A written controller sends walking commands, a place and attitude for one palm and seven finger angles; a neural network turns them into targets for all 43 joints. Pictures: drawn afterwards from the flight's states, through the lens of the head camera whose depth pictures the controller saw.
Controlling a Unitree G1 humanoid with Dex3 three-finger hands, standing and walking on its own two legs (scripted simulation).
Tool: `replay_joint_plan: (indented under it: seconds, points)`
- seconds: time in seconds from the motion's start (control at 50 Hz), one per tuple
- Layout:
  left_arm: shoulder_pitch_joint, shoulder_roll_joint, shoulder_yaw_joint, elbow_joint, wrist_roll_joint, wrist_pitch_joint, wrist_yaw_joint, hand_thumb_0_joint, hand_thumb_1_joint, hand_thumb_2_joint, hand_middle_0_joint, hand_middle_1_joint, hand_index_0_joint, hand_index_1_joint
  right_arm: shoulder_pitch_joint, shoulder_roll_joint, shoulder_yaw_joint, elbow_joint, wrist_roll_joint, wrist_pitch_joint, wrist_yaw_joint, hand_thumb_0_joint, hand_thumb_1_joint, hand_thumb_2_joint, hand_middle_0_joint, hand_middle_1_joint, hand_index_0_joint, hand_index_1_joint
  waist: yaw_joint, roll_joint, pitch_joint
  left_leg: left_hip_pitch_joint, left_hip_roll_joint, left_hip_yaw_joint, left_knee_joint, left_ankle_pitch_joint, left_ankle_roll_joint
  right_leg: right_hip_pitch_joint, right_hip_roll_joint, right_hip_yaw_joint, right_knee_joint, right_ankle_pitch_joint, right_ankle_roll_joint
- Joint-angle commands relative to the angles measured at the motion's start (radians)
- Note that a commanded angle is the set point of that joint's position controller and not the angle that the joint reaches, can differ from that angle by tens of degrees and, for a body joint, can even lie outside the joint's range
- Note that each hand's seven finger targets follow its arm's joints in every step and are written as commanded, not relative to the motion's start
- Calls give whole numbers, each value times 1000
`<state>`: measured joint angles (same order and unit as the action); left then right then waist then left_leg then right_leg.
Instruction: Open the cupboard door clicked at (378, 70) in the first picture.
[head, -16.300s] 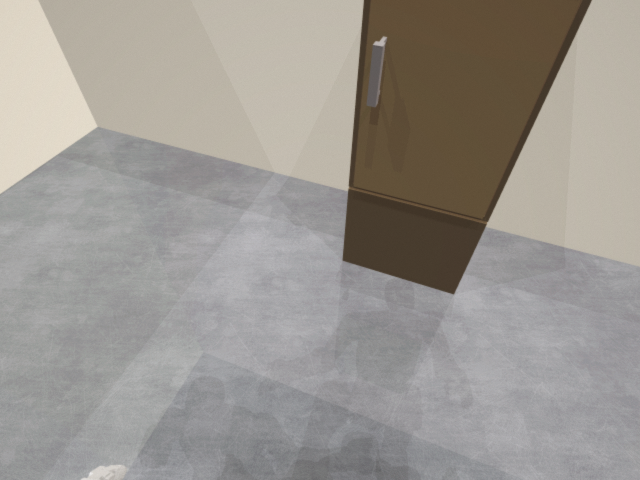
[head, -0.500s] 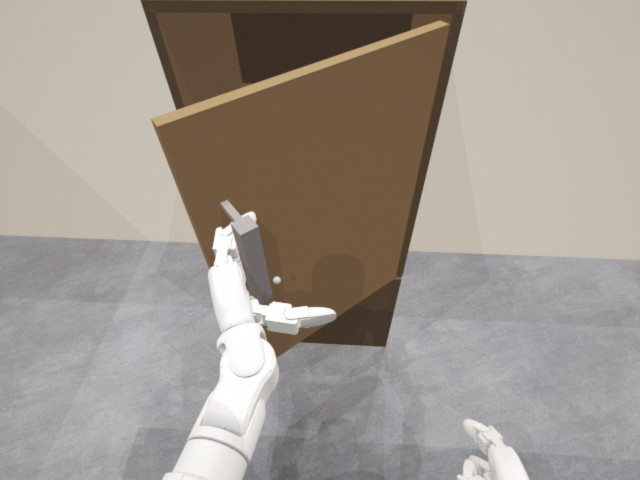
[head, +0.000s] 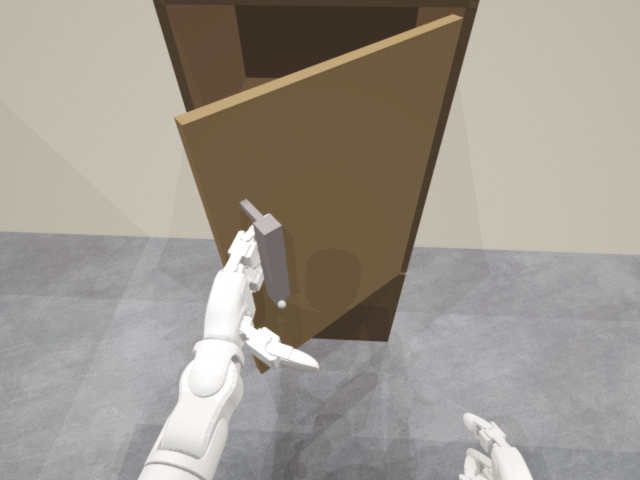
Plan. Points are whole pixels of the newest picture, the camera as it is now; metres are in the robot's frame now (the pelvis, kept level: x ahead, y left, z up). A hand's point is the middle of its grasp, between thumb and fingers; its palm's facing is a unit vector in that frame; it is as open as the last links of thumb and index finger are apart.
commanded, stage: slide the hand sideways off the handle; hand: left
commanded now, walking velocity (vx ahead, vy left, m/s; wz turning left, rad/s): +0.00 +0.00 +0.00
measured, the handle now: (264, 253) +0.38 +0.10 +0.08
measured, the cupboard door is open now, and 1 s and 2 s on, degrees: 42 42 42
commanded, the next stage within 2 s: draw the hand back to the body in 0.80 s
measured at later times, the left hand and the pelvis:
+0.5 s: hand (237, 336) +0.26 +0.11 +0.07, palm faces -0.02 -1.00 -0.04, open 16.3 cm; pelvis +0.02 -0.02 +0.00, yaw +1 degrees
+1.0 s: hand (207, 363) +0.23 +0.14 +0.08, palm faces -0.03 -1.00 -0.05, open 16.3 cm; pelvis +0.01 -0.02 -0.01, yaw +2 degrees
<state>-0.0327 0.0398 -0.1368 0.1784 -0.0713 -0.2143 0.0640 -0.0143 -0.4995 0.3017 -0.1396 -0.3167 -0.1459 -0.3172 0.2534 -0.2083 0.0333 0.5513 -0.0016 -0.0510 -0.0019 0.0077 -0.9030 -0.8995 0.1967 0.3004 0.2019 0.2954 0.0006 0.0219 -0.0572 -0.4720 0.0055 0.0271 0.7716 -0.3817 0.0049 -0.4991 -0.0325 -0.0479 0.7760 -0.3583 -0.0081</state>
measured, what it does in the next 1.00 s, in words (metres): stands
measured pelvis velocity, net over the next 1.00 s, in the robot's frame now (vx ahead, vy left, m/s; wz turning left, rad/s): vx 0.01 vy -0.02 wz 0.03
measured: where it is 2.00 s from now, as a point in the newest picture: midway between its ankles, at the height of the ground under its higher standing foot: outside the picture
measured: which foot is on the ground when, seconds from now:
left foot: down 0.00-1.00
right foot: down 0.00-1.00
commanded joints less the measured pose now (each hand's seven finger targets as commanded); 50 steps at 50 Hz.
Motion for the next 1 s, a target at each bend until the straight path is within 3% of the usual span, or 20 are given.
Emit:
replay_joint_plan:
  seconds: [0.0,0.04,0.08,0.18,0.22,0.26,0.28,0.32,0.44,0.5,0.52,0.56,0.6,0.68,0.74,0.82,0.84,0.88,0.92,0.98]
  points:
    - [-170,44,25,-297,16,-68,-6,0,-500,300,-150,-300,-150,-300,-104,-99,-38,-179,4,-51,0,0,-900,-900,200,300,200,300,17,-29,-207,71,-6,-34,-127,141,4,107,34,-3,-101,155,-28]
    - [-140,49,33,-305,4,-56,-15,0,-500,300,-150,-300,-150,-300,-104,-98,-34,-180,6,-50,-4,0,-900,-900,200,300,200,300,10,-40,-181,63,-6,-32,-126,129,4,101,37,-7,-108,151,-25]
    - [-134,92,81,-327,-10,-52,-20,0,-500,300,-150,-300,-150,-300,-108,-101,-33,-178,5,-49,-13,0,-900,-900,200,300,200,300,15,-66,-189,51,-9,-35,-124,124,5,120,39,0,-113,144,-24]
    - [-53,100,94,-368,-39,-62,-62,0,-500,300,-150,-300,-150,-300,-108,-101,-33,-175,7,-65,-24,0,-900,-900,200,300,200,300,9,-56,-190,51,-12,-31,-109,158,7,134,38,5,-111,198,-20]
    - [-28,95,89,-395,-47,-67,-81,0,-500,300,-150,-300,-150,-300,-106,-98,-34,-176,9,-75,-23,0,-900,-900,200,300,200,300,9,-25,-201,59,-15,-30,-100,172,5,130,37,5,-100,223,-19]
    - [-5,115,111,-408,-57,-65,-94,0,-500,300,-150,-300,-150,-300,-100,-103,-35,-175,9,-82,-25,0,-900,-900,200,300,200,300,7,-33,-205,52,-17,-30,-92,176,5,131,37,7,-97,236,-16]
    - [42,134,135,-400,-62,-63,-101,0,-500,300,-150,-300,-150,-300,-96,-104,-38,-174,9,-84,-27,0,-900,-900,200,300,200,300,14,-69,-207,43,-15,-32,-90,191,7,150,38,8,-98,252,-16]
    - [70,133,131,-431,-67,-63,-120,0,-500,300,-150,-300,-150,-300,-99,-105,-37,-182,11,-88,-28,0,-900,-900,200,300,200,300,12,-39,-203,43,-19,-29,-84,203,6,145,35,9,-89,278,-15]
    - [168,174,180,-466,-90,-64,-161,0,-500,300,-150,-300,-150,-300,-86,-111,-41,-190,12,-103,-35,0,-900,-900,200,300,200,300,7,-64,-181,13,-22,-29,-60,200,9,137,32,17,-86,295,-7]
    - [159,199,200,-497,-105,-74,-185,0,-500,300,-150,-300,-150,-300,-89,-116,-41,-190,14,-114,-42,0,-900,-900,200,300,200,300,1,-30,-186,5,-26,-31,-46,186,9,125,30,26,-84,270,-7]
    - [173,190,196,-500,-113,-77,-194,0,-500,300,-150,-300,-150,-300,-84,-115,-41,-191,13,-119,-44,0,-900,-900,200,300,200,300,1,-47,-196,6,-26,-32,-41,192,10,131,30,27,-81,282,-5]
    - [234,196,210,-523,-129,-88,-213,0,-500,300,-150,-300,-150,-300,-82,-116,-42,-197,16,-131,-45,0,-900,-900,200,300,200,300,13,-22,-217,2,-30,-32,-33,207,8,150,27,32,-72,309,-6]
    - [302,209,231,-520,-145,-88,-228,0,-500,300,-150,-300,-150,-300,-75,-118,-42,-201,17,-135,-45,0,-900,-900,200,300,200,300,15,-42,-205,-12,-29,-32,-26,217,8,157,24,35,-73,335,-1]
    - [302,242,258,-523,-151,-91,-246,0,-500,300,-150,-300,-150,-300,-78,-128,-45,-201,19,-144,-52,0,-900,-900,200,300,200,300,6,-39,-169,-38,-28,-35,-14,186,8,124,25,44,-76,277,-1]
    - [363,254,297,-532,-174,-97,-262,0,-500,300,-150,-300,-150,-300,-72,-127,-46,-206,22,-150,-56,0,-900,-900,200,300,200,300,15,-56,-175,-54,-30,-35,-4,169,6,129,21,56,-81,256,3]
    - [308,227,243,-571,-175,-106,-274,0,-500,300,-150,-300,-150,-300,-75,-131,-44,-206,24,-170,-58,0,-900,-900,200,300,200,300,-5,-14,-153,-52,-30,-40,5,145,6,76,25,45,-75,194,-2]
    - [282,223,232,-568,-174,-107,-273,0,-500,300,-150,-300,-150,-300,-71,-131,-43,-203,23,-175,-59,0,-900,-900,200,300,200,300,-12,-31,-147,-56,-28,-45,8,135,7,64,25,46,-77,175,0]
    - [268,249,250,-548,-169,-103,-269,0,-500,300,-150,-300,-150,-300,-70,-137,-45,-195,23,-181,-63,0,-900,-900,200,300,200,300,-10,-37,-144,-67,-26,-48,13,117,8,54,26,52,-82,128,-3]
    - [295,284,297,-587,-171,-99,-261,0,-500,300,-150,-300,-150,-300,-73,-133,-47,-205,25,-184,-65,0,-900,-900,200,300,200,300,14,-17,-202,-44,-26,-45,2,128,7,91,23,52,-78,136,-5]
    - [341,313,340,-593,-182,-72,-252,0,-500,300,-150,-300,-150,-300,-79,-129,-39,-206,29,-185,-67,0,-900,-900,200,300,200,300,30,-22,-197,-42,-24,-48,-18,142,8,128,26,46,-87,150,-8]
